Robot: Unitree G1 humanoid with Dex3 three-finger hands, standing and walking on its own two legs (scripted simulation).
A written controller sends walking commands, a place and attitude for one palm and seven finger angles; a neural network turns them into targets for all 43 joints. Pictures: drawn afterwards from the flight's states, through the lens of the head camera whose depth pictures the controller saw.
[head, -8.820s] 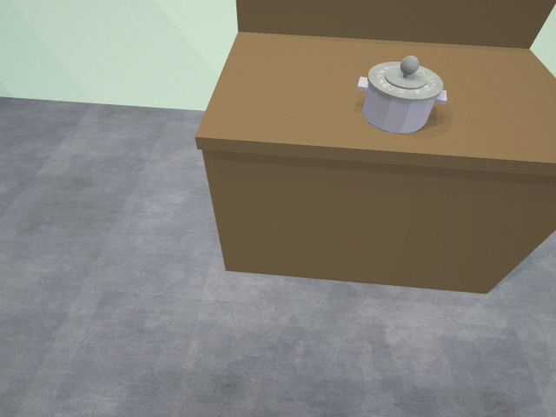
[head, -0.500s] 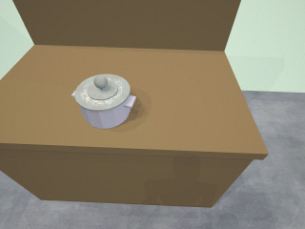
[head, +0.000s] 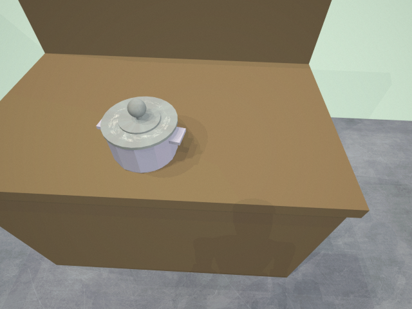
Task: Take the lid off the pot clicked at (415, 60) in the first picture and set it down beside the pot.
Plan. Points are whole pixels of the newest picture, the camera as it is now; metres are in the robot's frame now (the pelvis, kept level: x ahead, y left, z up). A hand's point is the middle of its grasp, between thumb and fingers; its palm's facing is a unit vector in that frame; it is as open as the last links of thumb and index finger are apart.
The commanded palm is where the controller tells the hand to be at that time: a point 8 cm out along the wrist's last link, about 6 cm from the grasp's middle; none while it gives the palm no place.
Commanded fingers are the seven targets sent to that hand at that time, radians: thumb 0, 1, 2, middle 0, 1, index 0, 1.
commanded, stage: shuffle to correct the standing spot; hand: left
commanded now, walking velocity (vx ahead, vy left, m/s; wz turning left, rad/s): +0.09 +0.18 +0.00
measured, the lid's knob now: (136, 108) +0.52 +0.21 +0.09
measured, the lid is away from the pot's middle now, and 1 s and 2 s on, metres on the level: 0.00 0.00 0.00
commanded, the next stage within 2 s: come to a stop and stand still in 0.30 s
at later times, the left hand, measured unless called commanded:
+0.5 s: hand out of the picture +0.03 +0.25 -0.18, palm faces +0.06 -0.97 -0.25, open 7.4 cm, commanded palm none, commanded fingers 0.00 0.90 0.90 -0.20 -0.30 -0.20 -0.30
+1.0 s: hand out of the picture +0.02 +0.22 -0.18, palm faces +0.03 -0.98 -0.22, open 7.3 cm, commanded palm none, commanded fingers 0.00 0.90 0.90 -0.20 -0.30 -0.20 -0.30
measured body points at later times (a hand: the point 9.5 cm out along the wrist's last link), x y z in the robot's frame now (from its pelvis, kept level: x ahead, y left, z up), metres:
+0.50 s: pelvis +0.02 +0.05 -0.01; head +0.05 +0.06 +0.44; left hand +0.03 +0.30 -0.16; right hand +0.07 -0.19 -0.15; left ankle -0.03 +0.11 -0.73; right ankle -0.01 -0.11 -0.72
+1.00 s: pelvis +0.01 +0.05 +0.00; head +0.02 +0.05 +0.45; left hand +0.02 +0.27 -0.16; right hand +0.02 -0.18 -0.15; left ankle -0.03 +0.11 -0.73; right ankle +0.01 -0.08 -0.74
